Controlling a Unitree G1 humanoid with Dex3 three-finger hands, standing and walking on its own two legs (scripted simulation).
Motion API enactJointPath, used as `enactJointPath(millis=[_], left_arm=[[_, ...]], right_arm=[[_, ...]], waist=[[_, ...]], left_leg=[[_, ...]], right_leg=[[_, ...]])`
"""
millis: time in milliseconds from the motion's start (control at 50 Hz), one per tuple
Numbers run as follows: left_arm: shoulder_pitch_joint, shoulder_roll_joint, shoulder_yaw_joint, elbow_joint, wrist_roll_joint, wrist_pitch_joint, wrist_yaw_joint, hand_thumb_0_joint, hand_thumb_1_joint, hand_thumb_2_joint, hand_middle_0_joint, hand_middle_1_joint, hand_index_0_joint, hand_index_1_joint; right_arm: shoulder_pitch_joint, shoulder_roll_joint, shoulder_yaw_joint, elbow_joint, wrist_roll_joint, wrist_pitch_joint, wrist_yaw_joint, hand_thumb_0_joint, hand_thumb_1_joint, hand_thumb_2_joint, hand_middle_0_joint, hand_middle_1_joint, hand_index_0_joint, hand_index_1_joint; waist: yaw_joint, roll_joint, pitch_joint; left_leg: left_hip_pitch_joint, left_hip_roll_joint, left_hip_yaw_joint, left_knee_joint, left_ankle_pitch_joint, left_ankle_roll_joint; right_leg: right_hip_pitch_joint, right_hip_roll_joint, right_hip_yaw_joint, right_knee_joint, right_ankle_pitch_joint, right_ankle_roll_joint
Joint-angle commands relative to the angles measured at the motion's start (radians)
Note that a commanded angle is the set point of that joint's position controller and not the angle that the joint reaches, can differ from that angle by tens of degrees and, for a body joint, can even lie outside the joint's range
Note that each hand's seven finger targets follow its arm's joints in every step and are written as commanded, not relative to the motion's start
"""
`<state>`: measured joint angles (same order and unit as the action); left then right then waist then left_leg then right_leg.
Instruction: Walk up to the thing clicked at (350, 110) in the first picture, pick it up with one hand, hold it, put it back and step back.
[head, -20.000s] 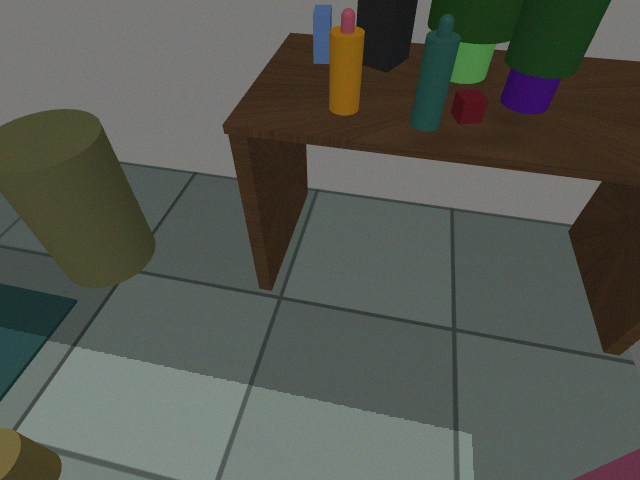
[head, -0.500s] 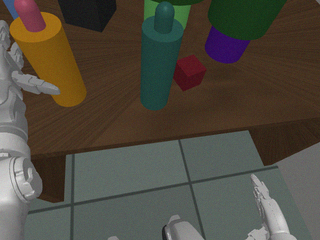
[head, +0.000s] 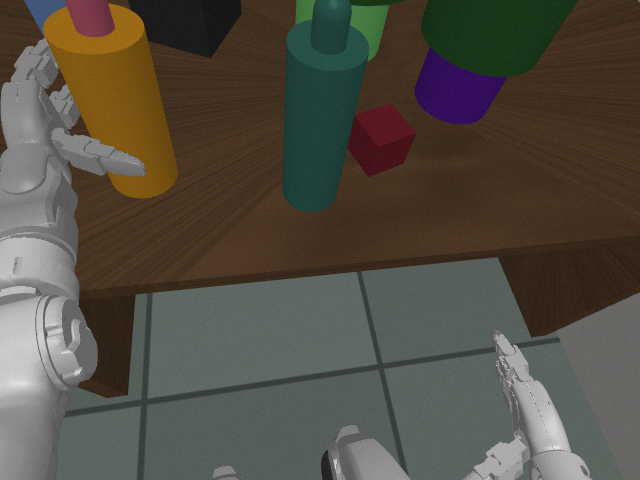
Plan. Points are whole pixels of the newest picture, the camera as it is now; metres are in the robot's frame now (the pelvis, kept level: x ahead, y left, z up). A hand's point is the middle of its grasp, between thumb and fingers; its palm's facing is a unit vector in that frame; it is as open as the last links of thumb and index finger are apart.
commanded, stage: close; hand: left
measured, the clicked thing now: (118, 95) +0.54 +0.13 +0.15
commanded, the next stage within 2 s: settle in 0.52 s
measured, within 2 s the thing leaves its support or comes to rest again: leaves its support in 1.16 s
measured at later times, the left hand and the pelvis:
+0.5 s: hand (98, 125) +0.55 +0.17 +0.10, palm faces +0.05 -1.00 -0.01, open 12.1 cm; pelvis +0.00 +0.01 +0.00, yaw -1 degrees
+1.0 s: hand (114, 131) +0.54 +0.15 +0.10, palm faces +0.02 -1.00 -0.05, open 11.3 cm; pelvis +0.02 +0.01 +0.01, yaw -1 degrees
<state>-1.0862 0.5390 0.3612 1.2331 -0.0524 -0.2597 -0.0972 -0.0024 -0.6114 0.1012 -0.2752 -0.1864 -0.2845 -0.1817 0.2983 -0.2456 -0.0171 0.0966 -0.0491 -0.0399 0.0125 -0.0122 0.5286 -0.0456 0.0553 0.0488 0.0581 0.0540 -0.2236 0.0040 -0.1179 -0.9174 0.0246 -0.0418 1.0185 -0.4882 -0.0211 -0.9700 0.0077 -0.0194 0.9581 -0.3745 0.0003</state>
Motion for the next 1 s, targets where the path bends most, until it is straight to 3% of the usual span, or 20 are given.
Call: enactJointPath(millis=[0,80,240,380,420,460,500,520,600,660,720,740,780,800,820,860,900,920,940,980], left_arm=[[-0.55,0.127,-0.033,-0.243,0.01,-0.063,0.005,0.0,-0.598,0.192,-0.477,-0.344,-0.482,-0.343],[-0.524,0.049,-0.075,-0.218,-0.001,-0.048,0.002,0.0,-0.603,0.281,-0.57,-0.449,-0.572,-0.452],[-0.457,0.175,0.004,-0.175,0.02,-0.049,0.032,0.0,-0.559,0.447,-0.748,-0.641,-0.749,-0.648],[-0.426,0.117,-0.019,-0.231,0.0,-0.055,0.011,0.0,-0.484,0.58,-0.938,-0.828,-0.945,-0.83],[-0.419,0.114,-0.016,-0.229,-0.005,-0.059,0.004,0.0,-0.46,0.624,-0.975,-0.879,-0.985,-0.879],[-0.443,0.071,-0.052,-0.305,-0.009,-0.069,0.001,0.0,-0.391,0.698,-1.037,-0.943,-1.044,-0.947],[-0.437,0.073,-0.057,-0.323,-0.007,-0.063,0.006,0.0,-0.346,0.754,-1.108,-1.014,-1.118,-1.016],[-0.404,0.11,-0.023,-0.306,-0.016,-0.06,0.01,0.0,-0.312,0.791,-1.136,-1.046,-1.145,-1.049],[-0.395,0.142,-0.002,-0.371,-0.013,-0.062,0.027,0.0,-0.25,0.925,-1.233,-1.186,-1.239,-1.194],[-0.441,0.114,-0.022,-0.43,-0.018,-0.066,0.018,0.0,-0.123,1.13,-1.244,-1.284,-1.237,-1.312],[-0.429,0.159,0.008,-0.394,-0.024,-0.061,0.016,0.0,-0.134,1.203,-1.276,-1.35,-1.27,-1.38],[-0.435,0.167,0.021,-0.405,-0.032,-0.062,0.014,0.0,-0.145,1.216,-1.287,-1.368,-1.281,-1.398],[-0.474,0.174,0.022,-0.425,-0.041,-0.061,0.012,0.0,-0.177,1.237,-1.283,-1.39,-1.28,-1.419],[-0.52,0.15,-0.012,-0.514,-0.045,-0.065,0.011,0.0,-0.164,1.249,-1.28,-1.396,-1.277,-1.424],[-0.476,0.17,0.017,-0.429,-0.048,-0.051,0.013,0.0,-0.169,1.26,-1.288,-1.406,-1.284,-1.436],[-0.529,0.169,0.002,-0.527,-0.051,-0.057,0.007,0.0,-0.148,1.267,-1.286,-1.407,-1.282,-1.437],[-0.51,0.178,0.005,-0.529,-0.05,-0.053,0.001,0.0,-0.165,1.269,-1.282,-1.412,-1.279,-1.441],[-0.565,0.175,-0.008,-0.609,-0.056,-0.059,-0.001,0.0,-0.174,1.285,-1.294,-1.428,-1.29,-1.459],[-0.505,0.199,0.018,-0.538,-0.057,-0.047,0.001,0.0,-0.193,1.29,-1.298,-1.438,-1.295,-1.468],[-0.493,0.177,0.017,-0.565,-0.072,-0.042,-0.001,0.0,-0.218,1.296,-1.287,-1.439,-1.283,-1.472]], right_arm=[[0.069,-0.154,-0.095,-0.193,0.001,-0.047,-0.018,0.0,0.531,-0.046,0.049,0.05,0.048,0.05],[0.057,-0.134,-0.081,-0.199,0.006,-0.051,-0.018,0.0,0.524,-0.048,0.048,0.05,0.048,0.05],[0.058,-0.172,-0.116,-0.196,-0.001,-0.042,-0.013,0.0,0.518,-0.05,0.048,0.05,0.048,0.05],[0.056,-0.144,-0.1,-0.213,0.012,-0.04,-0.009,0.0,0.506,-0.051,0.048,0.05,0.048,0.05],[0.058,-0.141,-0.098,-0.172,0.01,-0.039,-0.007,0.0,0.508,-0.05,0.048,0.05,0.048,0.05],[0.068,-0.13,-0.095,-0.179,0.009,-0.04,-0.004,0.0,0.51,-0.051,0.048,0.05,0.048,0.05],[0.073,-0.134,-0.103,-0.183,0.011,-0.041,-0.006,0.0,0.507,-0.051,0.048,0.05,0.048,0.05],[0.076,-0.17,-0.127,-0.189,0.012,-0.041,-0.01,0.0,0.513,-0.05,0.048,0.05,0.048,0.05],[0.091,-0.152,-0.112,-0.152,0.009,-0.026,-0.004,0.0,0.51,-0.053,0.048,0.049,0.048,0.049],[0.063,-0.128,-0.097,-0.169,0.015,-0.024,-0.003,0.0,0.509,-0.059,0.049,0.05,0.049,0.05],[0.02,-0.126,-0.085,-0.183,0.019,-0.025,-0.01,0.0,0.505,-0.062,0.049,0.05,0.049,0.05],[0.003,-0.116,-0.068,-0.205,0.02,-0.026,-0.011,0.0,0.502,-0.063,0.049,0.05,0.049,0.05],[0.029,-0.139,-0.098,-0.175,0.022,-0.018,-0.023,0.0,0.507,-0.062,0.049,0.05,0.049,0.05],[0.021,-0.12,-0.082,-0.18,0.024,-0.019,-0.024,0.0,0.511,-0.061,0.049,0.05,0.049,0.05],[0.048,-0.152,-0.104,-0.158,0.024,-0.017,-0.029,0.0,0.507,-0.063,0.049,0.05,0.049,0.05],[0.042,-0.113,-0.068,-0.161,0.026,-0.018,-0.028,0.0,0.507,-0.063,0.049,0.05,0.049,0.05],[0.029,-0.143,-0.087,-0.181,0.027,-0.017,-0.034,0.0,0.509,-0.063,0.049,0.05,0.049,0.05],[0.038,-0.101,-0.055,-0.168,0.029,-0.017,-0.031,0.0,0.503,-0.065,0.049,0.05,0.049,0.05],[0.072,-0.141,-0.087,-0.118,0.027,-0.013,-0.037,0.0,0.504,-0.065,0.048,0.051,0.049,0.05],[0.035,-0.128,-0.069,-0.144,0.029,-0.018,-0.036,0.0,0.506,-0.065,0.048,0.05,0.048,0.05]], waist=[[-0.068,0.161,-0.541],[-0.061,0.166,-0.502],[-0.032,0.172,-0.502],[-0.027,0.106,-0.538],[-0.018,0.149,-0.506],[-0.02,0.188,-0.552],[-0.016,0.18,-0.57],[-0.012,0.173,-0.567],[0.01,0.198,-0.563],[0.001,0.185,-0.578],[0.018,0.161,-0.598],[0.025,0.145,-0.616],[0.011,0.146,-0.638],[0.015,0.171,-0.647],[0.013,0.153,-0.622],[0.019,0.189,-0.645],[0.018,0.178,-0.662],[0.02,0.211,-0.674],[0.024,0.187,-0.65],[0.029,0.173,-0.638]], left_leg=[[0.335,-0.007,0.018,-0.104,0.328,0.023],[0.333,-0.006,0.018,-0.114,0.334,0.019],[0.277,-0.005,0.019,-0.108,0.329,0.018],[0.265,-0.001,0.014,-0.112,0.37,0.024],[0.291,0.004,0.007,-0.105,0.405,0.015],[0.343,0.005,0.007,-0.097,0.451,0.011],[0.365,0.003,0.011,-0.097,0.452,0.012],[0.371,0.005,0.01,-0.101,0.459,0.009],[0.373,0.003,0.009,-0.108,0.479,0.007],[0.373,0.003,0.012,-0.11,0.493,0.011],[0.356,-0.002,0.021,-0.123,0.472,0.016],[0.34,-0.007,0.028,-0.124,0.458,0.022],[0.353,-0.01,0.035,-0.131,0.451,0.025],[0.374,-0.012,0.035,-0.135,0.452,0.023],[0.391,-0.011,0.037,-0.139,0.458,0.022],[0.44,-0.008,0.033,-0.138,0.507,0.018],[0.477,-0.004,0.029,-0.141,0.553,0.014],[0.477,-0.007,0.031,-0.141,0.558,0.013],[0.468,-0.007,0.03,-0.145,0.56,0.014],[0.458,-0.009,0.035,-0.155,0.555,0.016]], right_leg=[[0.278,0.013,0.0,-0.093,0.298,-0.021],[0.268,0.016,-0.003,-0.096,0.296,-0.023],[0.297,0.015,0.001,-0.083,0.282,-0.027],[0.349,0.02,-0.005,-0.071,0.336,-0.025],[0.283,0.023,-0.011,-0.067,0.321,-0.03],[0.275,0.022,-0.012,-0.061,0.337,-0.032],[0.293,0.021,-0.011,-0.068,0.343,-0.029],[0.304,0.021,-0.011,-0.068,0.348,-0.03],[0.327,0.015,-0.01,-0.072,0.363,-0.031],[0.359,0.014,-0.006,-0.073,0.399,-0.027],[0.427,0.006,0.005,-0.079,0.422,-0.024],[0.466,0.004,0.013,-0.085,0.443,-0.02],[0.493,0.001,0.02,-0.093,0.476,-0.016],[0.493,0.001,0.021,-0.096,0.471,-0.015],[0.481,0.002,0.019,-0.107,0.463,-0.015],[0.469,0.003,0.017,-0.11,0.478,-0.017],[0.476,0.004,0.013,-0.113,0.501,-0.019],[0.5,0.0,0.017,-0.109,0.517,-0.018],[0.497,0.0,0.018,-0.111,0.523,-0.02],[0.528,-0.002,0.022,-0.118,0.546,-0.019]])
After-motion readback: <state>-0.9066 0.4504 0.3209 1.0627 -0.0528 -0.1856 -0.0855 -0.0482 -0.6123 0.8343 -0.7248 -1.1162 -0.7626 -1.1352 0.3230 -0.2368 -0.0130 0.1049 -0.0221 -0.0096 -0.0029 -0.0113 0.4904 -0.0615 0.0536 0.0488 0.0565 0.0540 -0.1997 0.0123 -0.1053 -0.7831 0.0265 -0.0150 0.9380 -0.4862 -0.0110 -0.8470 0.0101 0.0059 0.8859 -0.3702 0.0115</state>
